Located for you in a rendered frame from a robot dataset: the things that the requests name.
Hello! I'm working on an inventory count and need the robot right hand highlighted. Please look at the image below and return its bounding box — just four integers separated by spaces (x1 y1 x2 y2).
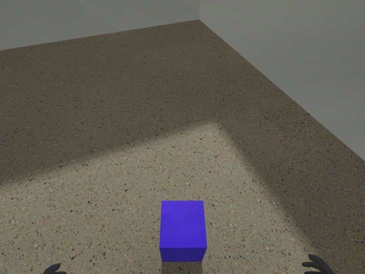
302 254 335 274

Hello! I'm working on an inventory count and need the carton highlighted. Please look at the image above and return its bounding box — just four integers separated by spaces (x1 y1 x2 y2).
159 201 207 262

